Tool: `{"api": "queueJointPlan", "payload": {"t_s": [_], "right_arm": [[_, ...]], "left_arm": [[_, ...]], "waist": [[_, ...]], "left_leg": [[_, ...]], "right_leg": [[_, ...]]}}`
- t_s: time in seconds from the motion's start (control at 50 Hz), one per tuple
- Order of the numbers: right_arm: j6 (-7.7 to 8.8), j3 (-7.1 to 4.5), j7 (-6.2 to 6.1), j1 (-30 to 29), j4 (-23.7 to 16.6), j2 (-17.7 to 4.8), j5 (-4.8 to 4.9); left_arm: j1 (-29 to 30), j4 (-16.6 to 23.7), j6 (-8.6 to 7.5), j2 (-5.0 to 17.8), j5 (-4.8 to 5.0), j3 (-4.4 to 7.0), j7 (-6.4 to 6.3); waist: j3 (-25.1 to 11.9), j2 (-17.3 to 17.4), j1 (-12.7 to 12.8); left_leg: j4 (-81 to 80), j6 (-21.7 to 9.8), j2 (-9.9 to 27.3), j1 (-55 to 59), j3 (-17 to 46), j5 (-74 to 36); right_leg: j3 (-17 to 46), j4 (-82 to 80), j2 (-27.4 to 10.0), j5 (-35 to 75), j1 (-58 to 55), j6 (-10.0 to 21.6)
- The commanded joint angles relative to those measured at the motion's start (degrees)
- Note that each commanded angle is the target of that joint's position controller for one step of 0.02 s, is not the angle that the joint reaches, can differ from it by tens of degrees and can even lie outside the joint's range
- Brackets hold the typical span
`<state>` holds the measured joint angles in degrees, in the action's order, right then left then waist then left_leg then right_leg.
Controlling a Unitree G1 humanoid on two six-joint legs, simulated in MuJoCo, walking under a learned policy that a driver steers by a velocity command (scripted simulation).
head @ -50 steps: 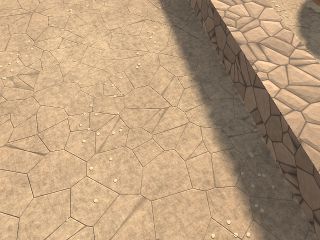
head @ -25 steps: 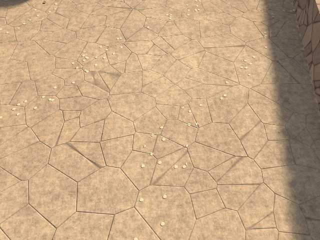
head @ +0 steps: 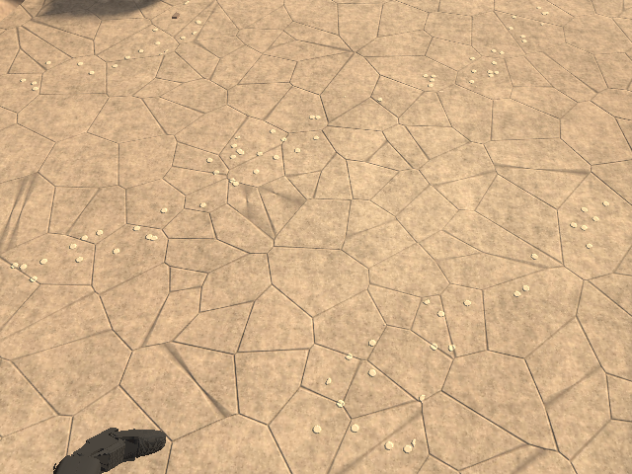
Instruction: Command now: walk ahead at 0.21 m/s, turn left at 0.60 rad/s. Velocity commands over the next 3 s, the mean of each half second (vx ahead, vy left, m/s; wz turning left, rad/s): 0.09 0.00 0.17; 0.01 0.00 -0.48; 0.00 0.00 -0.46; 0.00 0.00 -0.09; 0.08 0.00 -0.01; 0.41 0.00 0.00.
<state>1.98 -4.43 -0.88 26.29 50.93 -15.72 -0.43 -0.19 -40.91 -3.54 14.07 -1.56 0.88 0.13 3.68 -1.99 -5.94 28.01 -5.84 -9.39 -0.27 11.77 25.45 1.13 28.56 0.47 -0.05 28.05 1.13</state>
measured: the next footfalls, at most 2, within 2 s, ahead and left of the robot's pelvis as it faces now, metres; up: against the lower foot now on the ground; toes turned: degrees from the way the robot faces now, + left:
left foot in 0.40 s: +0.09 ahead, +0.11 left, +0.00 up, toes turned +2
right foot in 0.74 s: +0.04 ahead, -0.11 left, +0.00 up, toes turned -9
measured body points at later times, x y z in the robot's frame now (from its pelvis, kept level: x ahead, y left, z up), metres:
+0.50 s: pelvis +0.05 +0.00 +0.02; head +0.06 +0.01 +0.47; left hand +0.10 +0.26 -0.12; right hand +0.18 -0.25 -0.10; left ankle +0.05 +0.10 -0.72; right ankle +0.09 -0.11 -0.69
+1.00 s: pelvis +0.02 -0.04 +0.02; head +0.05 -0.07 +0.47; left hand +0.19 +0.21 -0.07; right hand +0.06 -0.34 -0.11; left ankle +0.06 +0.11 -0.65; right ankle +0.00 -0.11 -0.72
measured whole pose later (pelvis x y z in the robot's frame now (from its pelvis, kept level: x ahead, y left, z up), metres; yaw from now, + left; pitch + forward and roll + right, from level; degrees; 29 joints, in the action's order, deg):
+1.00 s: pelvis +0.02 -0.04 +0.02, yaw -16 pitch +1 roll +2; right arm -3.1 -3.4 -0.7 10.3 44.2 -17.4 -1.2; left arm -14.6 -40.9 2.4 16.7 0.0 3.6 0.2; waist 3.5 1.8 0.2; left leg 58.0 2.6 0.2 -28.0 1.9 20.9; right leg 5.3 23.3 5.3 -11.5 11.9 5.0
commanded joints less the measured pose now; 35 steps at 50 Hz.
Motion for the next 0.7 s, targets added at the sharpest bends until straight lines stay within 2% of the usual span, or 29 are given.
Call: {"api": "queueJointPlan", "payload": {"t_s": [0.02,0.04,0.06,0.08,0.1,0.12,0.14,0.16,0.2,0.26,0.28,0.32,0.36,0.38,0.4,0.42,0.44,0.46,0.48,0.5,0.54,0.6,0.64,0.68,0.7], "right_arm": [[1.51,-0.42,-0.24,-3.5,-7.95,-2.72,1.89],[0.44,-1.17,-1.22,6.5,-8.22,-5.39,2.83],[-1.01,-1.65,-1.58,5.75,-5.07,-8.58,0.57],[-1.71,-1.77,-0.83,0.47,-5.49,-8.61,-0.45],[-2.37,-1.64,-0.15,-1.41,-5.95,-7.12,-0.67],[-3.28,-1.49,0.69,-2.93,-6.49,-6.23,-1.16],[-4.17,-1.28,1.34,-2.25,-6.43,-5.42,-1.29],[-4.53,-1.03,1.7,-2.67,-6.84,-4.66,-1.13],[-4.81,-0.49,1.78,-3.42,-7.27,-3.54,-1.01],[-5.51,1.09,1.68,-5.26,-7.18,-1.57,-1.44],[-5.7,1.8,1.62,-6.61,-7.06,-0.83,-1.49],[-5.7,2.24,1.16,-9.11,-7.16,-1.69,-1.31],[-5.03,2.23,0.49,-8.06,-6.66,-2.84,-1.16],[-4.41,2.06,0.12,-7.48,-6.53,-4.03,-1.21],[-3.6,1.82,-0.43,-7.41,-7.1,-6.41,-1.79],[-3.1,0.96,-1.03,-9.33,-8.06,-10.73,-1.92],[-3.04,0.21,-1.1,-12.58,-8.45,-11.58,-1.47],[-2.62,0.94,-1.33,-15.18,-9.2,-8.84,-1.81],[-2.37,1.41,-1.6,-17.26,-9.51,-6.78,-1.47],[-2.22,1.75,-1.85,-18.54,-9.98,-5.63,-1.18],[-1.95,1.87,-2.2,-17.56,-9.76,-4.76,-0.71],[-2.2,1.29,-2.05,-14.7,-8.85,-5.47,-0.75],[-2.52,0.5,-1.59,-14.07,-8.55,-7.08,-0.99],[-2.83,-0.25,-1.09,-14.11,-8.33,-8.56,-1.01],[-2.98,-0.54,-0.94,-14.79,-8.32,-9.09,-0.77]], "left_arm": [[-21.37,-0.55,-1.97,14.0,-1.19,3.46,-1.99],[-19.01,0.74,-0.7,15.33,0.27,4.09,-1.35],[-14.27,2.5,0.3,9.81,0.98,3.18,-1.08],[-11.26,2.99,0.59,5.08,1.18,1.7,-1.27],[-9.18,2.84,0.99,3.68,0.65,1.03,-1.52],[-9.18,2.4,1.05,4.27,0.55,1.02,-1.93],[-9.31,1.87,1.15,5.59,0.39,1.4,-1.98],[-10.61,1.19,0.88,6.1,0.18,1.53,-1.77],[-11.24,0.32,0.3,6.55,-0.07,1.69,-1.38],[-9.1,-0.32,0.51,5.36,-0.04,1.05,-0.77],[-9.1,-0.77,0.76,5.13,-0.07,0.89,-0.39],[-11.32,-1.89,1.78,7.1,-0.11,1.52,0.32],[-11.98,-2.07,3.2,9.79,0.62,2.51,0.86],[-13.2,-2.29,3.67,10.1,0.91,2.79,1.01],[-14.09,-1.83,3.69,8.22,1.16,2.49,1.25],[-13.89,0.01,3.49,3.73,2.03,1.57,1.4],[-12.59,0.14,3.87,5.62,1.66,2.22,0.75],[-12.98,-0.35,4.49,7.23,1.36,3.16,0.62],[-15.76,-1.55,5.02,7.18,1.38,3.7,0.45],[-18.09,-2.47,5.4,7.28,1.09,4.08,0.16],[-19.52,-2.82,5.66,6.14,0.39,4.03,0.06],[-15.46,-0.65,6.18,4.3,0.83,3.34,0.8],[-13.9,0.73,6.72,4.39,1.31,3.19,1.36],[-14.05,1.57,6.81,5.13,1.63,3.37,1.57],[-15.14,1.49,6.62,4.89,1.59,3.35,1.58]], "waist": [[-19.68,-6.16,10.73],[-30.26,-15.12,5.69],[-25.09,-4.75,4.68],[-16.73,-1.0,5.32],[-12.02,-0.86,4.25],[-9.05,-3.76,4.1],[-8.01,-5.3,3.73],[-8.47,-5.52,3.86],[-9.83,-4.64,3.35],[-9.63,-5.87,2.63],[-9.06,-7.21,3.26],[-7.35,-8.75,5.05],[-5.28,-6.73,3.94],[-4.01,-5.11,3.5],[-3.83,-0.59,3.75],[-3.74,10.71,5.18],[-1.42,15.57,4.48],[-0.15,12.38,5.69],[-0.31,10.64,7.5],[-1.6,9.8,8.7],[-4.17,9.14,8.59],[-5.86,10.22,5.81],[-6.27,12.31,4.54],[-6.61,12.89,4.51],[-6.66,12.09,5.57]], "left_leg": [[36.44,3.11,1.97,-19.28,-1.71,-3.19],[48.66,3.75,-1.57,-25.36,-4.48,14.4],[51.38,4.19,2.94,-27.03,-4.06,8.22],[49.21,5.16,4.36,-28.01,-5.44,5.06],[46.61,6.06,6.13,-28.2,-6.19,3.27],[44.44,6.75,7.35,-27.8,-6.62,1.82],[44.59,7.23,6.85,-25.76,-7.97,0.6],[43.3,7.19,6.25,-24.23,-7.86,-0.08],[39.5,6.79,5.32,-22.51,-7.17,-0.65],[25.19,5.81,6.79,-17.53,-8.44,-2.51],[19.29,5.57,7.54,-15.13,-9.92,-3.12],[11.88,5.49,6.74,-12.78,-12.28,-3.04],[2.07,4.44,6.04,-7.67,-13.58,-7.89],[-3.58,3.3,6.57,-4.81,-12.45,-9.79],[-9.11,1.77,13.12,-2.38,-5.22,-8.16],[-15.42,-1.52,23.86,-4.02,6.97,-0.83],[-18.11,-5.9,29.73,-16.52,9.99,-2.32],[-17.02,-7.06,28.21,-18.08,6.43,-10.32],[-15.33,-6.86,26.31,-17.76,2.14,-19.99],[-13.58,-5.95,24.4,-15.3,-1.82,-27.83],[-9.64,-5.83,23.39,-8.07,-6.19,-41.0],[-6.84,-5.81,24.19,-3.09,-7.92,-41.89],[-5.73,-5.56,25.05,-3.36,-8.16,-40.17],[-3.95,-4.99,25.89,-3.88,-8.12,-39.5],[-2.02,-3.95,25.55,-4.95,-9.1,-38.38]], "right_leg": [[16.26,1.01,-21.94,42.18,-40.43,5.8],[32.3,0.71,-32.25,52.99,-44.75,15.11],[28.13,-1.56,-28.43,42.14,-37.12,14.86],[18.84,-3.92,-23.34,34.07,-29.49,13.06],[13.45,-6.61,-19.64,27.01,-24.17,10.98],[9.62,-8.71,-17.5,24.02,-20.26,10.58],[6.62,-9.91,-16.16,23.02,-16.77,10.67],[5.85,-10.38,-15.61,24.38,-15.01,11.32],[4.64,-10.94,-15.73,24.11,-13.55,12.51],[3.1,-13.11,-13.66,9.69,-9.79,11.28],[3.31,-14.08,-12.46,3.09,-8.84,10.63],[6.35,-14.48,-11.63,-7.27,-8.53,10.4],[9.0,-13.26,-11.4,-13.83,-5.21,8.98],[10.2,-12.81,-10.92,-16.25,-2.68,6.81],[9.63,-10.08,-9.05,-18.81,0.22,3.53],[2.39,-1.92,-1.95,-22.92,3.91,0.18],[-2.16,10.25,2.47,-27.82,-1.29,-0.31],[0.02,20.02,1.9,-28.29,-2.57,0.14],[0.19,26.19,2.29,-28.07,-2.08,0.28],[0.02,29.7,1.93,-27.02,-1.65,0.15],[-1.1,30.45,1.09,-26.83,0.47,-0.88],[-2.34,22.38,-0.01,-27.26,-1.0,-1.96],[-3.75,16.59,0.25,-27.82,-4.57,-1.56],[-5.17,11.25,0.84,-27.09,-7.74,-0.75],[-6.17,6.25,1.36,-23.73,-10.44,-0.17]]}}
